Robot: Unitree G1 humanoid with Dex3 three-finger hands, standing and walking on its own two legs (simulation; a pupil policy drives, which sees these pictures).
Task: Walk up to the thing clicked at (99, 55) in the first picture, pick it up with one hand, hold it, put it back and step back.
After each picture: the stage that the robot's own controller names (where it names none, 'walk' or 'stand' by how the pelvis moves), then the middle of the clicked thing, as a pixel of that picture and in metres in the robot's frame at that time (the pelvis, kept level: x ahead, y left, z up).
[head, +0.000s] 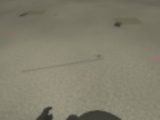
stand; (99, 55) +1.32 -0.17 -0.72
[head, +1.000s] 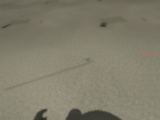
walk; (88, 58) +1.20 +0.14 -0.70
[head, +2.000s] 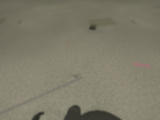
walk; (75, 74) +0.73 +0.27 -0.70
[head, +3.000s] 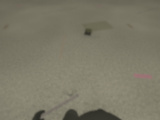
walk; (70, 93) +0.43 +0.23 -0.70
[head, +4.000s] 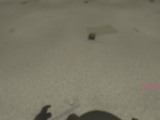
stand; (71, 102) +0.33 +0.22 -0.72
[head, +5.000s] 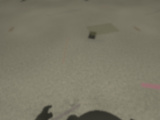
stand; (71, 103) +0.31 +0.21 -0.72
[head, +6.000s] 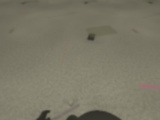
stand; (71, 102) +0.33 +0.22 -0.73
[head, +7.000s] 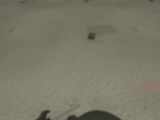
stand; (71, 103) +0.32 +0.22 -0.73
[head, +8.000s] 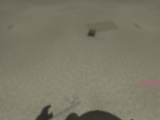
go down; (71, 100) +0.32 +0.22 -0.72
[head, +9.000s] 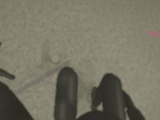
go down; (56, 60) +0.39 +0.29 -0.28
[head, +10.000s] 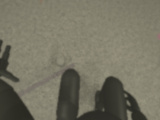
close in; (61, 62) +0.38 +0.28 -0.30
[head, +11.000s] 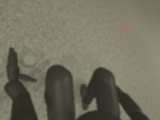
close in; (30, 61) +0.35 +0.32 -0.21
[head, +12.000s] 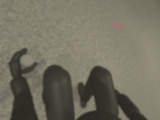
close; (27, 62) +0.35 +0.32 -0.21
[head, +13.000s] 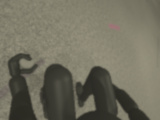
lift; (26, 63) +0.33 +0.31 -0.22
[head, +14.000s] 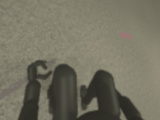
lift; (43, 69) +0.29 +0.27 -0.19
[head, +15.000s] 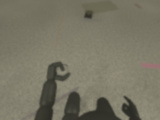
lift; (63, 73) +0.32 +0.19 +0.02
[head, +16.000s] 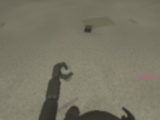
hold; (66, 73) +0.34 +0.18 +0.01
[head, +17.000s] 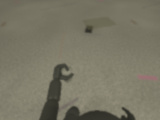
hold; (67, 74) +0.33 +0.18 +0.00
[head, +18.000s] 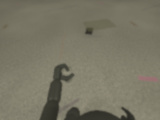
crouch; (67, 75) +0.33 +0.18 +0.01
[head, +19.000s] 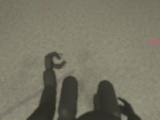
crouch; (59, 62) +0.39 +0.23 -0.09
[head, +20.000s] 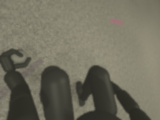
lower; (21, 60) +0.37 +0.33 -0.22
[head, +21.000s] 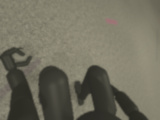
lower; (21, 58) +0.38 +0.32 -0.21
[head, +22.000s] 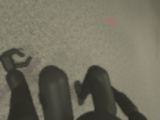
lower; (21, 59) +0.37 +0.32 -0.21
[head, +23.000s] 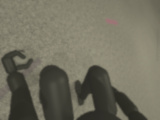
lower; (22, 60) +0.36 +0.32 -0.22
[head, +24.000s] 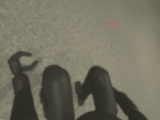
loosen; (26, 62) +0.35 +0.31 -0.22
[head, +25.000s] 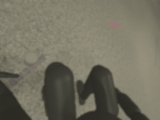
withdraw; (30, 59) +0.35 +0.29 -0.21
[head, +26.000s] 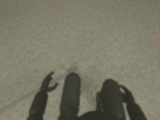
walk; (68, 67) +0.40 +0.25 -0.37
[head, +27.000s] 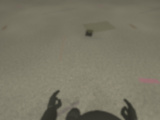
stand; (71, 101) +0.33 +0.19 -0.66
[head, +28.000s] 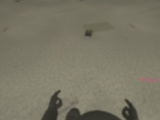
stand; (71, 101) +0.34 +0.21 -0.66
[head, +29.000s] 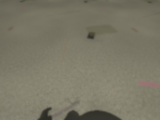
stand; (72, 101) +0.34 +0.19 -0.70
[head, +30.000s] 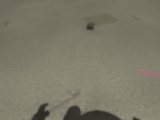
walk; (73, 93) +0.38 +0.21 -0.70
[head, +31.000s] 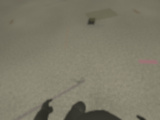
walk; (78, 80) +0.55 +0.20 -0.70
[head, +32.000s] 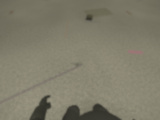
walk; (77, 63) +0.89 +0.21 -0.70
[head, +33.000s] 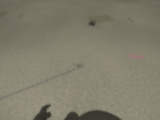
stand; (78, 64) +0.96 +0.21 -0.71
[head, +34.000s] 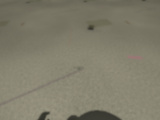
stand; (79, 67) +0.98 +0.22 -0.73
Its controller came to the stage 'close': yes
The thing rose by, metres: 0.71
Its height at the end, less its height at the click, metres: +0.00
